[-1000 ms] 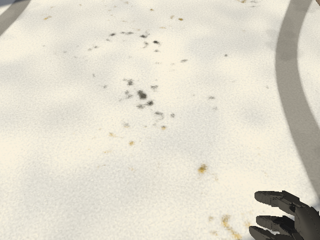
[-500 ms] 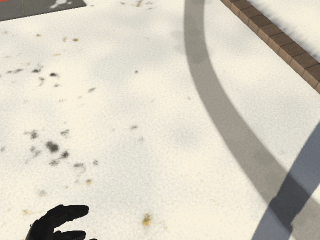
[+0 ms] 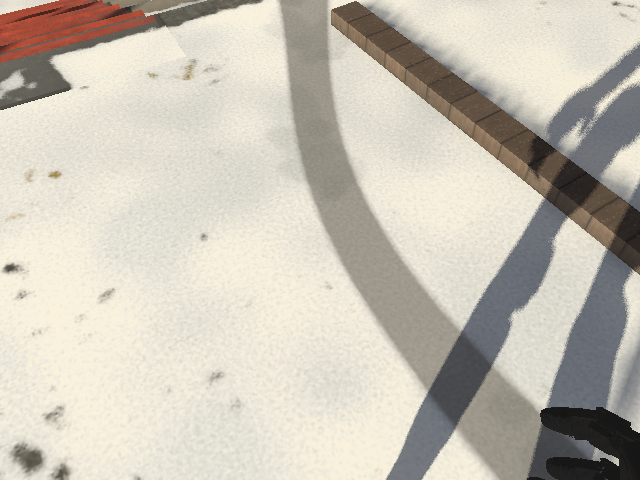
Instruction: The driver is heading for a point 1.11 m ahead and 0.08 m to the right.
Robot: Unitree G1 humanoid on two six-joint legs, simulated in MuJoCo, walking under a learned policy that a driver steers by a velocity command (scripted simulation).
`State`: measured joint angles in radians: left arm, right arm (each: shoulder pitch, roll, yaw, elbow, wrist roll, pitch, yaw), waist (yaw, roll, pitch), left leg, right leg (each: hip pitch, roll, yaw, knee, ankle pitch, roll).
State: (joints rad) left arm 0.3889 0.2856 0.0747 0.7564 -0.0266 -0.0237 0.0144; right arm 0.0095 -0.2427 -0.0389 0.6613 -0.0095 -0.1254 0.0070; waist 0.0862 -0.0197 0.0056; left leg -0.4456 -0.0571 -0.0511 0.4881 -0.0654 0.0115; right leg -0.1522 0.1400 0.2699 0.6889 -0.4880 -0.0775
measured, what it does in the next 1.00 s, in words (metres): walks ahead, turning right: right foot, then left foot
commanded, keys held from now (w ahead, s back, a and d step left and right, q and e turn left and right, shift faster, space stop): w+e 0.10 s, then e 0.22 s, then no key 0.68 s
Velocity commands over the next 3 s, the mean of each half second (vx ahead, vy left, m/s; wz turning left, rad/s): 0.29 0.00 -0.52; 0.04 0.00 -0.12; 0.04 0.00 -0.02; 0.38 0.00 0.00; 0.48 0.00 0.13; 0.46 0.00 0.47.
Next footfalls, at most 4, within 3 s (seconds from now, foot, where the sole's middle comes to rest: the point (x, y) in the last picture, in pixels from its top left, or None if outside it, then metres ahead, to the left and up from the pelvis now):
0.44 right None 0.30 -0.16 -0.76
0.80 left None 0.31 0.09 -0.76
2.10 left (388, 362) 0.74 -0.06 -0.76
2.62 right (512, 293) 0.95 -0.35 -0.76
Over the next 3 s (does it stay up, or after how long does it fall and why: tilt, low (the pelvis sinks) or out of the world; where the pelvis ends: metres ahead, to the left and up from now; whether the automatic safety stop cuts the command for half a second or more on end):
stays up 0.99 -0.24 0.02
